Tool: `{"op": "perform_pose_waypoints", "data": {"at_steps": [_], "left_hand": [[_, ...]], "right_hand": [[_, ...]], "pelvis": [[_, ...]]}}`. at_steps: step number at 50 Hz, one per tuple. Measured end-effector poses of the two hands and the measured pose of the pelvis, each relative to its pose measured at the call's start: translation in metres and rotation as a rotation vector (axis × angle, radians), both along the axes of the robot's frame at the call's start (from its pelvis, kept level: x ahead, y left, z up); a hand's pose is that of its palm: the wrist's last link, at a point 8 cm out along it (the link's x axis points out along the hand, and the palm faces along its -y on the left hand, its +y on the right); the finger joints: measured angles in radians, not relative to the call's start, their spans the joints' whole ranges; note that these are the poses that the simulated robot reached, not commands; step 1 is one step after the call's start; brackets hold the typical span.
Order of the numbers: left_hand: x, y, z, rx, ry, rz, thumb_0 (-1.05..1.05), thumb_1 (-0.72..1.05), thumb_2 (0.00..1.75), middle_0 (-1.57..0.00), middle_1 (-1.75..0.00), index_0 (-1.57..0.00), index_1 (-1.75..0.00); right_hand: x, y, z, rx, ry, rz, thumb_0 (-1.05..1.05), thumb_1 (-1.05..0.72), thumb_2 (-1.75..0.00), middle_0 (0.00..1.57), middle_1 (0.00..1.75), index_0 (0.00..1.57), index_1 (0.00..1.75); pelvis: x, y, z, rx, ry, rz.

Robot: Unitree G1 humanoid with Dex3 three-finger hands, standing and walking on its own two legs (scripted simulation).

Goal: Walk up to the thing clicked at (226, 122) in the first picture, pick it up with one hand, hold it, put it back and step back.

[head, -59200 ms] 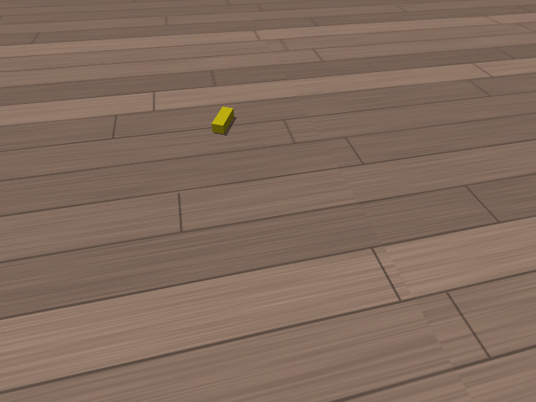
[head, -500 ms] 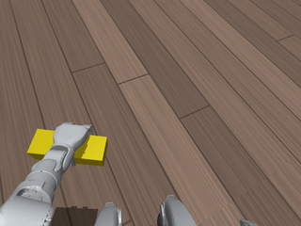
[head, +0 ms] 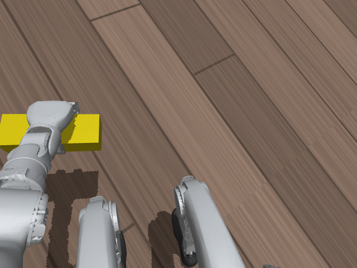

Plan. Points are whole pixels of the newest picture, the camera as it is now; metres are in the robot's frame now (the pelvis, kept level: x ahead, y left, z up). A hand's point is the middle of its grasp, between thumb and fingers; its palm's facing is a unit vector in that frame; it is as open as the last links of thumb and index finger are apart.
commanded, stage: crouch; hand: left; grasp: from above
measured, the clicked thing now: (55, 133) +0.48 +0.21 -0.19
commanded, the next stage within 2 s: lower in 1.14 s
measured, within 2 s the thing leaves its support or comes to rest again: neither
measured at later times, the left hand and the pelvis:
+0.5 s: hand (70, 126) +0.52 +0.19 -0.27, palm faces -0.49 +0.01 -0.87, open 10.5 cm; pelvis +0.00 -0.01 -0.09, yaw -2 degrees
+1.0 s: hand (76, 127) +0.54 +0.18 -0.32, palm faces -0.47 +0.03 -0.88, open 10.5 cm; pelvis -0.01 +0.00 -0.14, yaw -5 degrees
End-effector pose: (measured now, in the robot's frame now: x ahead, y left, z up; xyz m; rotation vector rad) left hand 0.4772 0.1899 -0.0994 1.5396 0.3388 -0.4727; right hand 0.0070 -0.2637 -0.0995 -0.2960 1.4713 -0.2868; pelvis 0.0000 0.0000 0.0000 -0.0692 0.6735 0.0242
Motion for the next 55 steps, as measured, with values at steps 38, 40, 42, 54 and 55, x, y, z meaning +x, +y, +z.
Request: {"op": "perform_pose_waypoints", "data": {"at_steps": [38, 40, 42, 54, 55], "left_hand": [[0.057, -0.007, -0.153, -0.012, -0.012, 0.012, 0.0, -0.06, 0.54, -0.61, -0.67, -0.65, -0.61], [0.059, -0.007, -0.156, -0.006, -0.015, 0.01, 0.0, -0.06, 0.53, -0.61, -0.67, -0.65, -0.61], [0.061, -0.007, -0.159, -0.001, -0.019, 0.011, 0.0, -0.06, 0.53, -0.61, -0.67, -0.64, -0.61], [0.071, -0.009, -0.172, 0.01, -0.018, 0.028, 0.0, -0.07, 0.55, -0.6, -0.69, -0.64, -0.64], [0.071, -0.009, -0.173, 0.011, -0.018, 0.027, 0.0, -0.07, 0.55, -0.6, -0.69, -0.64, -0.64]], "right_hand": [[-0.046, 0.0, -0.088, 0.031, 0.163, 0.049, 0.0, -0.92, -0.9, 0.2, 0.29, 0.21, 0.29], [-0.048, 0.002, -0.09, 0.032, 0.165, 0.049, 0.0, -0.92, -0.9, 0.2, 0.29, 0.21, 0.29], [-0.05, 0.003, -0.093, 0.034, 0.165, 0.051, 0.0, -0.92, -0.9, 0.2, 0.29, 0.21, 0.29], [-0.051, 0.007, -0.109, 0.047, 0.157, 0.067, 0.0, -0.92, -0.9, 0.2, 0.29, 0.21, 0.3], [-0.05, 0.007, -0.11, 0.047, 0.157, 0.069, 0.0, -0.92, -0.9, 0.2, 0.29, 0.21, 0.3]], "pelvis": [[-0.01, -0.005, -0.121, -0.053, -0.003, -0.024], [-0.011, -0.005, -0.125, -0.055, -0.006, -0.025], [-0.011, -0.005, -0.128, -0.058, -0.008, -0.026], [-0.013, -0.005, -0.144, -0.07, -0.026, -0.038], [-0.013, -0.005, -0.145, -0.071, -0.027, -0.039]]}}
